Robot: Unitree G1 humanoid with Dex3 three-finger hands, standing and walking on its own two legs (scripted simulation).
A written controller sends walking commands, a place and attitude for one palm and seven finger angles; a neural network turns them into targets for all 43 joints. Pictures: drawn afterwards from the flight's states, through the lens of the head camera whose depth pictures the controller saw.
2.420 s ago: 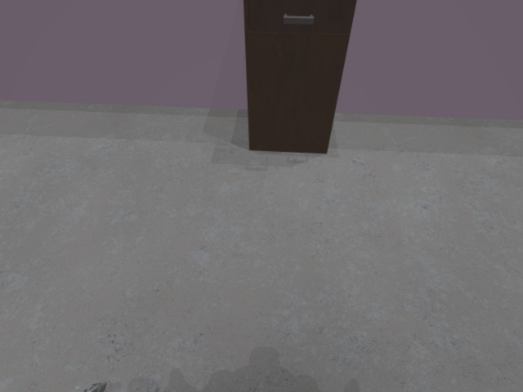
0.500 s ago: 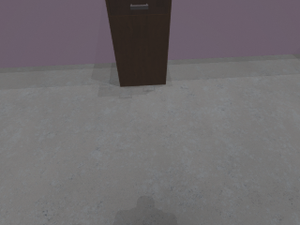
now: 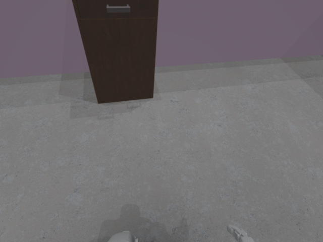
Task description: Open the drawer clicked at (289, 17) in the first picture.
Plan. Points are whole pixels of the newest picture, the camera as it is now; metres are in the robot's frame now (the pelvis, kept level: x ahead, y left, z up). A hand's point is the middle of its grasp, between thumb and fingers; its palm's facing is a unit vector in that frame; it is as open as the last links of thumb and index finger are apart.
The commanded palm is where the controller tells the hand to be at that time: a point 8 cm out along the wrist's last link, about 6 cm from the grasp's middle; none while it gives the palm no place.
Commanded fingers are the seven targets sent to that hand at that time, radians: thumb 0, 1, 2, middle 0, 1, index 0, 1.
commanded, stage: walk to a spot facing it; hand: left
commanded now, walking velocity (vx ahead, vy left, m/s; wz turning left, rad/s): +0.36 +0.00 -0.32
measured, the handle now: (118, 7) +1.22 +0.37 +0.02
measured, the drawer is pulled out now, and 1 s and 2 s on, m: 0.00 0.00 0.00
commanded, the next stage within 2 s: turn to face it in 1.02 s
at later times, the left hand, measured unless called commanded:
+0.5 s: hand (138, 162) +0.38 +0.11 -0.15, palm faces -0.25 -0.95 -0.18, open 7.4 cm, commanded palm none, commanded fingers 0.00 0.90 0.90 -0.20 -0.30 -0.20 -0.30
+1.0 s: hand (127, 150) +0.43 +0.16 -0.17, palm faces -0.21 -0.97 -0.15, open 7.3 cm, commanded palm none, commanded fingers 0.00 0.90 0.90 -0.20 -0.30 -0.20 -0.30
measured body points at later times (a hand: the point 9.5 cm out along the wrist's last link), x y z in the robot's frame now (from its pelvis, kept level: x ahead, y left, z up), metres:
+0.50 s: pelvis +0.21 -0.03 +0.00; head +0.24 -0.04 +0.45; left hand +0.39 +0.16 -0.13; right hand +0.04 -0.20 -0.14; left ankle +0.08 +0.10 -0.70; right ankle +0.27 -0.14 -0.72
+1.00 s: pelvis +0.41 -0.02 +0.01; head +0.41 +0.00 +0.46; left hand +0.45 +0.21 -0.15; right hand +0.40 -0.28 -0.11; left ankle +0.48 +0.06 -0.72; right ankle +0.31 -0.13 -0.63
